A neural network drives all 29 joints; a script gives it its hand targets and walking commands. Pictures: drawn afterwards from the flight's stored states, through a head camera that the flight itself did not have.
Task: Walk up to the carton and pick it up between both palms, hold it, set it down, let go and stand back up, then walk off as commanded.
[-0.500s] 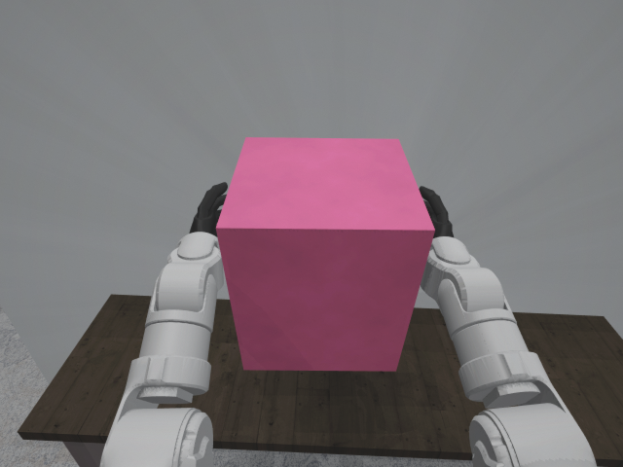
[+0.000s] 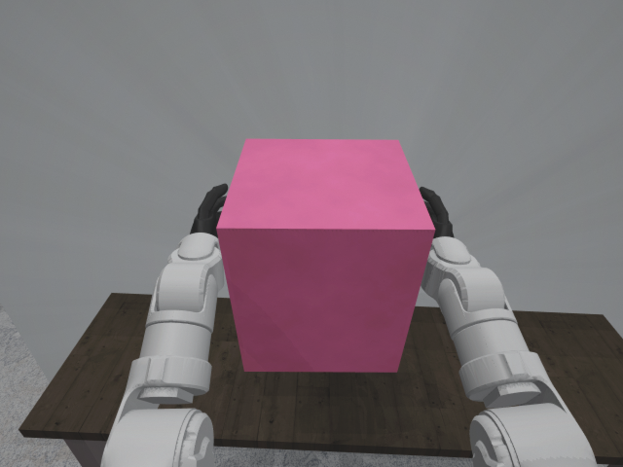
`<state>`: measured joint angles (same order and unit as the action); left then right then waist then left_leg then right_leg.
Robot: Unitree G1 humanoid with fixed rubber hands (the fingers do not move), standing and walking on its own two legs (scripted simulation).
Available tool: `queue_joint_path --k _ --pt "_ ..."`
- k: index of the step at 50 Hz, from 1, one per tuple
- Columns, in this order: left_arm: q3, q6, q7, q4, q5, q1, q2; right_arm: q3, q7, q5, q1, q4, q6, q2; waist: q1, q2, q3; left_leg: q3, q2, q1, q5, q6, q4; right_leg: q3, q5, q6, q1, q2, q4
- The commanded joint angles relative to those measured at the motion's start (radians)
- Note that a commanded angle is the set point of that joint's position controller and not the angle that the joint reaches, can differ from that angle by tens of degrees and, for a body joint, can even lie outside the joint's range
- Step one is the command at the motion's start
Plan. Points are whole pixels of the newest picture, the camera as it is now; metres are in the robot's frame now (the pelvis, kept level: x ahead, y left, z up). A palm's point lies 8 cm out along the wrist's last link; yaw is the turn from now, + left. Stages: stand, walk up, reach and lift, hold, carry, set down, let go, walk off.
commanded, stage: hold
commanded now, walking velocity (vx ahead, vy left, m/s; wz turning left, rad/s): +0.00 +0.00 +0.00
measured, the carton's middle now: (321, 255) +0.36 +0.03 +0.16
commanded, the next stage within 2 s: none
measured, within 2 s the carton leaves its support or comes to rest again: neither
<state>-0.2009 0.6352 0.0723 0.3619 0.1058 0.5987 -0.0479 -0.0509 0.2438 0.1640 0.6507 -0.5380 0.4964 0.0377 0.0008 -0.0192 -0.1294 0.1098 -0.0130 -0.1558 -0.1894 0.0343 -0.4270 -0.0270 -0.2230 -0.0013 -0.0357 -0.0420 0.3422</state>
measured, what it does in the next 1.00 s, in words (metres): stands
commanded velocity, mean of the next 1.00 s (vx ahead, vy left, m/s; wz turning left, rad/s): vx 0.00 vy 0.00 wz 0.00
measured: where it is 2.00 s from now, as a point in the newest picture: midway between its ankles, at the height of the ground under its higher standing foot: outside the picture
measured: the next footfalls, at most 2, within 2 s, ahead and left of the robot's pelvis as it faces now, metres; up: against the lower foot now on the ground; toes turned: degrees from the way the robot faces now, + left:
none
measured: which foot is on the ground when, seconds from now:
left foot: down 0.00-1.00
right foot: down 0.00-1.00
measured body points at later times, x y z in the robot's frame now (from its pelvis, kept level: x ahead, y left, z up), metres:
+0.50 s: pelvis +0.00 +0.00 +0.00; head -0.09 +0.02 +0.44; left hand +0.36 +0.18 +0.19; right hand +0.37 -0.12 +0.19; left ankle +0.03 +0.14 -0.74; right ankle -0.02 -0.12 -0.74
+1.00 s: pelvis +0.00 +0.00 +0.00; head -0.09 +0.02 +0.44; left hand +0.36 +0.18 +0.19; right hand +0.37 -0.12 +0.19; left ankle +0.03 +0.14 -0.74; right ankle -0.02 -0.12 -0.74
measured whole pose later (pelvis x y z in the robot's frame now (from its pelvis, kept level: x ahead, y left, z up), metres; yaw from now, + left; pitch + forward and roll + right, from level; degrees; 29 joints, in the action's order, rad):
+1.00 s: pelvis +0.00 +0.00 +0.00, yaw +0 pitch -5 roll -1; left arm -0.20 0.65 0.08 0.34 0.11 0.60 -0.04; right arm -0.05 0.24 0.17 0.65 -0.53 0.50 0.04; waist 0.00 -0.02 -0.13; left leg 0.11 -0.01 -0.16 -0.19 0.03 -0.43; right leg -0.03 -0.22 0.00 -0.04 -0.04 0.34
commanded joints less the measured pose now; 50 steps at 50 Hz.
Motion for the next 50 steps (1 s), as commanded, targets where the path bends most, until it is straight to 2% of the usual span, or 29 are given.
queue_joint_path --k 1,3,5,6,7,10,13,14,15,16,18,19,21,22,24,25,28,30,33,34,35,39,41,43,44,46,48,49,50 --pt "0.554 -0.066 -0.164 -0.347 -0.124 0.833 0.794 0.411 -0.109 0.183 0.964 0.428 -0.111 -0.696 0.104 0.071 -0.384 -0.052 0.053 0.249 0.346 0.006 0.047 0.034 0.319 -0.040 -0.048 -0.031 -0.092" --pt "0.534 -0.065 -0.162 -0.345 -0.108 0.825 0.763 0.411 -0.108 0.175 0.965 0.403 -0.104 -0.676 0.097 0.059 -0.334 -0.060 0.063 0.215 0.302 0.000 0.055 0.031 0.288 -0.044 -0.036 -0.025 -0.102" --pt "0.566 -0.061 -0.163 -0.362 -0.121 0.860 0.786 0.384 -0.111 0.169 0.940 0.388 -0.105 -0.674 0.118 0.105 -0.333 -0.053 0.054 0.220 0.301 0.009 0.066 0.030 0.269 -0.036 -0.059 -0.023 -0.099" --pt "0.552 -0.056 -0.162 -0.328 -0.110 0.828 0.794 0.396 -0.111 0.178 0.979 0.427 -0.109 -0.672 0.103 0.079 -0.337 -0.058 0.055 0.225 0.315 0.007 0.063 0.033 0.269 -0.035 -0.055 -0.028 -0.096" --pt "0.571 -0.061 -0.162 -0.366 -0.126 0.827 0.787 0.412 -0.109 0.182 0.958 0.447 -0.106 -0.684 0.106 0.077 -0.373 -0.060 0.061 0.231 0.348 0.008 0.051 0.031 0.333 -0.042 -0.034 -0.026 -0.093" --pt "0.554 -0.041 -0.167 -0.295 -0.104 0.765 0.787 0.404 -0.105 0.179 0.979 0.442 -0.106 -0.664 0.104 0.071 -0.342 -0.059 0.062 0.218 0.313 0.004 0.049 0.029 0.319 -0.041 -0.030 -0.023 -0.095" --pt "0.557 -0.055 -0.165 -0.356 -0.116 0.833 0.780 0.397 -0.106 0.182 0.958 0.420 -0.099 -0.663 0.110 0.073 -0.346 -0.057 0.055 0.225 0.324 0.008 0.057 0.035 0.298 -0.038 -0.034 -0.029 -0.098" --pt "0.545 -0.046 -0.167 -0.314 -0.116 0.792 0.777 0.405 -0.104 0.182 0.969 0.448 -0.103 -0.664 0.105 0.053 -0.325 -0.058 0.060 0.224 0.326 0.002 0.055 0.034 0.325 -0.046 -0.038 -0.024 -0.097" --pt "0.551 -0.050 -0.168 -0.331 -0.114 0.807 0.777 0.399 -0.108 0.179 0.940 0.413 -0.098 -0.669 0.115 0.081 -0.315 -0.054 0.057 0.215 0.306 0.006 0.060 0.032 0.306 -0.045 -0.052 -0.021 -0.098" --pt "0.543 -0.050 -0.167 -0.361 -0.111 0.834 0.767 0.401 -0.107 0.189 0.951 0.411 -0.097 -0.673 0.106 0.069 -0.337 -0.062 0.059 0.219 0.301 -0.001 0.054 0.028 0.303 -0.046 -0.032 -0.019 -0.092" --pt "0.537 -0.042 -0.173 -0.314 -0.110 0.782 0.771 0.408 -0.101 0.184 0.976 0.457 -0.100 -0.667 0.104 0.056 -0.359 -0.061 0.065 0.220 0.304 -0.002 0.056 0.029 0.324 -0.046 -0.014 -0.020 -0.098" --pt "0.532 -0.043 -0.174 -0.287 -0.107 0.797 0.775 0.395 -0.102 0.178 0.979 0.421 -0.098 -0.669 0.106 0.068 -0.317 -0.062 0.060 0.201 0.272 -0.003 0.064 0.029 0.302 -0.047 -0.036 -0.016 -0.098" --pt "0.567 -0.053 -0.166 -0.365 -0.117 0.829 0.789 0.429 -0.104 0.191 0.997 0.461 -0.108 -0.701 0.099 0.082 -0.383 -0.057 0.058 0.222 0.334 0.002 0.051 0.028 0.349 -0.047 -0.022 -0.019 -0.084" --pt "0.543 -0.044 -0.169 -0.299 -0.103 0.797 0.786 0.401 -0.104 0.184 0.999 0.446 -0.103 -0.654 0.097 0.064 -0.329 -0.057 0.058 0.219 0.302 0.001 0.056 0.029 0.288 -0.041 -0.044 -0.025 -0.097" --pt "0.544 -0.047 -0.171 -0.285 -0.113 0.834 0.784 0.371 -0.108 0.162 0.975 0.396 -0.096 -0.669 0.123 0.066 -0.304 -0.057 0.054 0.200 0.255 0.007 0.066 0.033 0.246 -0.036 -0.051 -0.023 -0.110" --pt "0.533 -0.039 -0.172 -0.276 -0.102 0.783 0.784 0.398 -0.101 0.171 0.983 0.433 -0.097 -0.670 0.109 0.055 -0.332 -0.063 0.057 0.208 0.292 0.000 0.060 0.031 0.294 -0.038 -0.017 -0.023 -0.098" --pt "0.514 -0.046 -0.174 -0.274 -0.096 0.805 0.778 0.386 -0.110 0.165 0.999 0.394 -0.101 -0.674 0.092 0.050 -0.304 -0.069 0.054 0.198 0.254 -0.005 0.074 0.034 0.243 -0.040 -0.047 -0.023 -0.102" --pt "0.535 -0.045 -0.172 -0.285 -0.111 0.840 0.787 0.372 -0.110 0.170 0.991 0.383 -0.098 -0.665 0.112 0.076 -0.325 -0.063 0.053 0.216 0.252 0.001 0.067 0.030 0.229 -0.037 -0.053 -0.020 -0.104" --pt "0.539 -0.053 -0.171 -0.294 -0.114 0.823 0.790 0.395 -0.111 0.170 1.019 0.420 -0.110 -0.688 0.098 0.058 -0.335 -0.061 0.056 0.208 0.278 -0.002 0.062 0.031 0.266 -0.041 -0.042 -0.022 -0.100" --pt "0.558 -0.062 -0.168 -0.321 -0.121 0.870 0.791 0.387 -0.111 0.163 1.003 0.393 -0.109 -0.681 0.109 0.081 -0.347 -0.058 0.052 0.217 0.276 0.003 0.058 0.032 0.254 -0.034 -0.047 -0.022 -0.097" --pt "0.543 -0.056 -0.167 -0.286 -0.111 0.845 0.784 0.369 -0.112 0.167 0.992 0.392 -0.104 -0.660 0.114 0.059 -0.307 -0.059 0.050 0.202 0.263 0.003 0.064 0.034 0.233 -0.032 -0.060 -0.026 -0.104" --pt "0.555 -0.056 -0.165 -0.311 -0.118 0.813 0.784 0.402 -0.111 0.173 0.982 0.421 -0.108 -0.683 0.108 0.076 -0.353 -0.062 0.053 0.215 0.293 0.000 0.058 0.035 0.312 -0.042 -0.033 -0.020 -0.092" --pt "0.538 -0.052 -0.164 -0.307 -0.108 0.793 0.786 0.413 -0.110 0.179 0.987 0.432 -0.107 -0.684 0.092 0.056 -0.340 -0.061 0.055 0.221 0.325 0.002 0.055 0.036 0.325 -0.042 -0.021 -0.027 -0.094" --pt "0.552 -0.059 -0.165 -0.337 -0.128 0.860 0.777 0.398 -0.112 0.174 0.962 0.402 -0.100 -0.689 0.112 0.079 -0.332 -0.059 0.058 0.214 0.306 0.006 0.059 0.034 0.313 -0.041 -0.037 -0.020 -0.094" --pt "0.564 -0.056 -0.163 -0.356 -0.122 0.821 0.792 0.415 -0.112 0.190 0.986 0.445 -0.111 -0.688 0.095 0.090 -0.375 -0.060 0.059 0.224 0.336 0.008 0.050 0.032 0.327 -0.038 -0.011 -0.025 -0.085" --pt "0.545 -0.051 -0.162 -0.284 -0.108 0.817 0.781 0.393 -0.113 0.166 0.989 0.422 -0.106 -0.672 0.096 0.074 -0.325 -0.061 0.059 0.207 0.293 0.007 0.061 0.034 0.279 -0.038 -0.042 -0.023 -0.100" --pt "0.543 -0.060 -0.162 -0.341 -0.122 0.838 0.777 0.408 -0.111 0.184 0.976 0.409 -0.099 -0.689 0.102 0.056 -0.356 -0.061 0.055 0.227 0.283 -0.005 0.059 0.031 0.292 -0.048 -0.034 -0.019 -0.094" --pt "0.549 -0.054 -0.161 -0.321 -0.123 0.820 0.788 0.403 -0.111 0.186 1.013 0.442 -0.109 -0.689 0.090 0.063 -0.352 -0.062 0.054 0.216 0.312 0.000 0.054 0.033 0.308 -0.046 -0.032 -0.025 -0.091" --pt "0.529 -0.051 -0.164 -0.293 -0.105 0.804 0.773 0.388 -0.113 0.174 0.963 0.392 -0.094 -0.667 0.095 0.060 -0.321 -0.058 0.056 0.214 0.272 0.000 0.069 0.031 0.262 -0.038 -0.036 -0.022 -0.102"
